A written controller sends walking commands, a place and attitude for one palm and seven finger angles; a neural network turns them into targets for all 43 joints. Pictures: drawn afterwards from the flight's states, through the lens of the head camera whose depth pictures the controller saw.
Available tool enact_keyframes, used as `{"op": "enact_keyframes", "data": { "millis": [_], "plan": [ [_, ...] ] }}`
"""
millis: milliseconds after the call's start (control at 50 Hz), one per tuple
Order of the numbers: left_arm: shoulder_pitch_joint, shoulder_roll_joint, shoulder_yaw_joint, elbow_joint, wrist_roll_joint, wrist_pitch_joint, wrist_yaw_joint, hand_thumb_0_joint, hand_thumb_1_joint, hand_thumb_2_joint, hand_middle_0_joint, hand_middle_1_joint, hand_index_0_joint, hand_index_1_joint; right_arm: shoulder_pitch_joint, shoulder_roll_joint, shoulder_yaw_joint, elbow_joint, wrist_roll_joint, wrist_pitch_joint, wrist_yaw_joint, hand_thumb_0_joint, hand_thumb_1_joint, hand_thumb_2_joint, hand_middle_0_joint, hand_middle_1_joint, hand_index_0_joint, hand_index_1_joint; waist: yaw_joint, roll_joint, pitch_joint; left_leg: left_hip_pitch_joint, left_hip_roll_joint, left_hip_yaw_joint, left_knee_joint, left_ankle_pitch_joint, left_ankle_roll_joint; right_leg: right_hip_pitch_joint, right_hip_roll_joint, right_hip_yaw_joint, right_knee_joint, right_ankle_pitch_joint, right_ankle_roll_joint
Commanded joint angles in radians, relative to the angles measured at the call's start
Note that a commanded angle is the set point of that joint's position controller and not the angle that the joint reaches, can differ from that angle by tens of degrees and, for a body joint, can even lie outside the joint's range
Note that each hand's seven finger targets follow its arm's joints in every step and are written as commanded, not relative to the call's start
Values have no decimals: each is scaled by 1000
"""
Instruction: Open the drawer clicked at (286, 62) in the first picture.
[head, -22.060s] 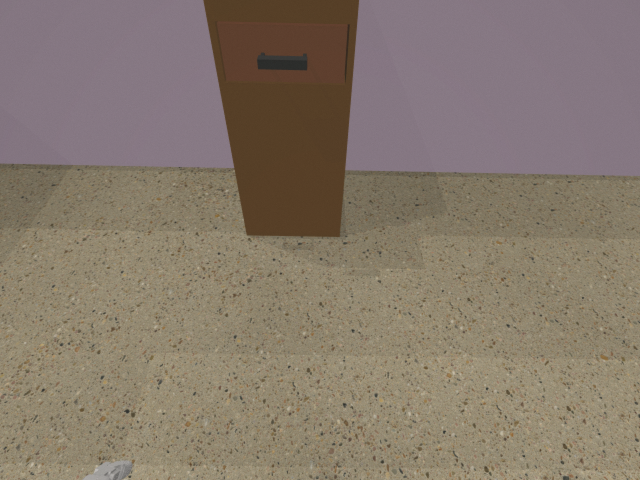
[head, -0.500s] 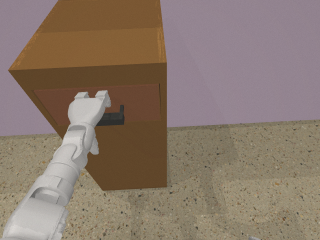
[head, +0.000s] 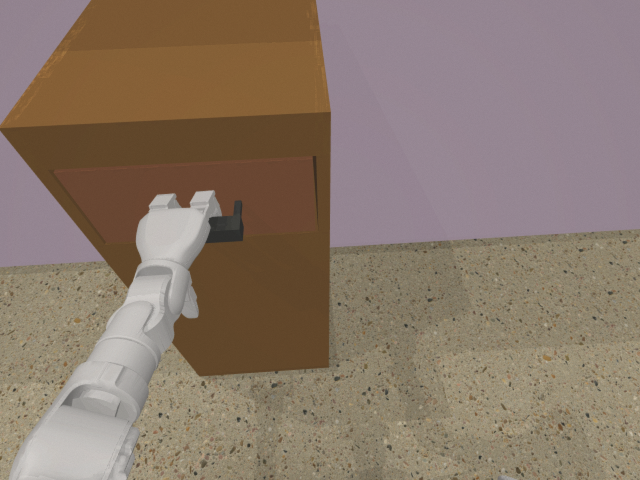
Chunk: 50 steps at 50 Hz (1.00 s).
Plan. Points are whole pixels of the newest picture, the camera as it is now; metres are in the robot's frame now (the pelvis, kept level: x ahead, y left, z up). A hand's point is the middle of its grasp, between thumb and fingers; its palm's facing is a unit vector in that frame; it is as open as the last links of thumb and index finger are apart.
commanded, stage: lower the fingers behind the handle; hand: left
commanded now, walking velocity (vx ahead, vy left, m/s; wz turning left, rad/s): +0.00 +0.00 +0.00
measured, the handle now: (197, 219) +0.47 +0.19 +0.03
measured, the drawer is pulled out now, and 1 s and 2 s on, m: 0.00 0.00 0.03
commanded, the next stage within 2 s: close the thumb around the handle in 0.60 s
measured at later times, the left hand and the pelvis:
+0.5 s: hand (185, 256) +0.42 +0.21 +0.01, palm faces -0.02 -0.06 -1.00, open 13.8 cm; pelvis -0.01 +0.01 +0.00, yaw -1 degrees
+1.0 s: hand (186, 255) +0.42 +0.20 +0.01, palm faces -0.02 -0.05 -1.00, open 11.3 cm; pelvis -0.01 +0.02 +0.00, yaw -1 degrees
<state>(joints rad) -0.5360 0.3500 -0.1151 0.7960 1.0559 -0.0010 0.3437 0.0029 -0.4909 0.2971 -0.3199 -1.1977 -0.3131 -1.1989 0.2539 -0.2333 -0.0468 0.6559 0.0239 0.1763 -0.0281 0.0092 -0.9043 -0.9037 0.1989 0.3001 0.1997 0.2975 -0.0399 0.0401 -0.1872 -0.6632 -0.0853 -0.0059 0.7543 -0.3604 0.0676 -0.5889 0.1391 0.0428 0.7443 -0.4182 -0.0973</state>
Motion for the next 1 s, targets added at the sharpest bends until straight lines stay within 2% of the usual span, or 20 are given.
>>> {"op": "enact_keyframes", "data": {
  "millis": [0,40,80,100,140,160,220,240,260,300,380,440,460,560,620,680,760,860,920,980],
  "plan": [
    [-406,238,106,-127,19,54,100,0,-500,300,-300,-1200,-300,-1200,21,-130,-45,-84,-1,-31,-1,0,-900,-900,200,300,200,300,0,-23,-327,214,29,-8,5,381,-9,104,-71,40,-63,493,51],
    [-442,241,89,-88,19,88,98,0,-500,300,-300,-1200,-300,-1200,23,-135,-42,-80,5,-23,-1,0,-900,-900,200,300,200,300,-16,-44,-334,196,30,-10,1,358,-9,105,-71,43,-65,474,56],
    [-471,160,18,-82,4,110,79,0,-500,300,-300,-1200,-300,-1200,33,-135,-46,-83,10,-25,3,0,-900,-900,200,300,200,300,-37,-35,-319,226,34,-10,-2,356,-7,78,-68,32,-79,450,56],
    [-468,155,16,-68,-2,115,72,0,-500,300,-300,-1200,-300,-1200,41,-137,-49,-82,10,-24,2,0,-900,-900,200,300,200,300,-38,-23,-306,241,36,-11,-4,350,-6,65,-65,27,-85,425,53],
    [-480,205,49,-11,-9,129,59,0,-500,300,-300,-1200,-300,-1200,47,-142,-40,-75,13,-16,-4,0,-900,-900,200,300,200,300,-41,-75,-302,209,36,-13,-10,325,-2,79,-69,31,-89,412,60],
    [-483,193,36,2,-17,131,51,0,-500,300,-300,-1200,-300,-1200,55,-145,-37,-84,11,-16,-9,0,-900,-900,200,300,200,300,-45,-78,-274,186,32,-12,-12,299,1,80,-70,32,-93,400,59],
    [-546,251,72,-41,-9,91,40,0,-500,300,-300,-1200,-300,-1200,59,-146,-34,-87,5,-23,-21,0,-900,-900,200,300,200,300,-44,-68,-316,173,33,-11,-8,298,5,113,-79,45,-86,429,60],
    [-522,263,80,-38,1,81,39,0,-500,300,-300,-1200,-300,-1200,61,-140,-35,-86,7,-23,-23,0,-900,-900,200,300,200,300,-28,-50,-350,182,32,-9,-8,313,3,125,-79,49,-78,442,61],
    [-463,256,86,-19,3,77,38,0,-500,300,-300,-1200,-300,-1200,66,-140,-36,-94,4,-23,-23,0,-900,-900,200,300,200,300,-15,-33,-344,186,32,-8,-8,325,1,127,-74,45,-73,447,56],
    [-447,194,41,-39,3,59,30,0,-500,300,-300,-1200,-300,-1200,71,-135,-36,-97,4,-25,-18,0,-900,-900,200,300,200,300,-20,-7,-329,212,36,-9,-4,350,-3,91,-68,32,-73,435,50],
    [-424,213,75,-81,0,32,50,0,-500,300,-300,-1200,-300,-1200,75,-137,-43,-101,5,-29,-8,0,-900,-900,200,300,200,300,-8,-12,-342,225,43,-14,2,376,-5,77,-61,29,-65,431,48],
    [-442,193,64,-102,1,23,72,0,-500,300,-300,-1200,-300,-1200,76,-138,-49,-92,4,-33,-3,0,-900,-900,200,300,200,300,-21,-26,-337,241,48,-23,7,396,-7,50,-56,24,-60,425,48],
    [-405,197,76,-82,1,31,81,0,-500,300,-300,-1200,-300,-1200,82,-140,-52,-93,2,-34,-2,0,-900,-900,200,300,200,300,-12,-27,-321,232,47,-22,5,386,-8,52,-53,19,-60,409,45],
    [-462,168,47,-64,10,70,110,0,-500,300,-300,-1200,-300,-1200,80,-143,-53,-80,4,-35,7,0,-900,-900,200,300,200,300,-25,6,-295,262,54,-35,-4,369,-17,-13,-48,-1,-61,331,40],
    [-520,155,32,-53,6,95,110,0,-500,300,-300,-1200,-300,-1200,79,-145,-53,-73,3,-34,7,0,-900,-900,200,300,200,300,-43,-7,-320,283,57,-39,0,383,-17,-21,-48,-3,-63,333,42],
    [-524,172,43,-51,4,116,104,0,-500,300,-300,-1200,-300,-1200,78,-145,-49,-72,3,-29,6,0,-900,-900,200,300,200,300,-32,-4,-362,304,58,-35,-3,406,-18,3,-49,-4,-59,360,45],
    [-481,152,27,-22,3,118,82,0,-276,396,-316,-1224,-316,-1224,73,-143,-44,-82,2,-21,0,0,-900,-900,200,300,200,300,-34,-29,-326,287,57,-34,-5,414,-16,17,-51,-3,-64,378,45],
    [-453,175,50,-41,9,97,73,0,4,516,-336,-1254,-336,-1254,70,-141,-42,-94,2,-22,-3,0,-900,-900,200,300,200,300,-17,-28,-314,279,57,-32,-7,424,-14,32,-52,1,-65,390,43],
    [-483,126,9,-64,11,86,72,0,172,588,-348,-1272,-348,-1272,70,-138,-45,-94,2,-23,2,0,-900,-900,200,300,200,300,-31,-3,-306,302,63,-44,-6,435,-22,-6,-51,-9,-64,358,39],
    [-507,123,4,-66,18,88,82,0,340,660,-360,-1290,-360,-1290,70,-137,-45,-87,3,-23,4,0,-900,-900,200,300,200,300,-34,6,-313,325,69,-55,-5,427,-30,-45,-48,-14,-60,324,40]
  ]
}}
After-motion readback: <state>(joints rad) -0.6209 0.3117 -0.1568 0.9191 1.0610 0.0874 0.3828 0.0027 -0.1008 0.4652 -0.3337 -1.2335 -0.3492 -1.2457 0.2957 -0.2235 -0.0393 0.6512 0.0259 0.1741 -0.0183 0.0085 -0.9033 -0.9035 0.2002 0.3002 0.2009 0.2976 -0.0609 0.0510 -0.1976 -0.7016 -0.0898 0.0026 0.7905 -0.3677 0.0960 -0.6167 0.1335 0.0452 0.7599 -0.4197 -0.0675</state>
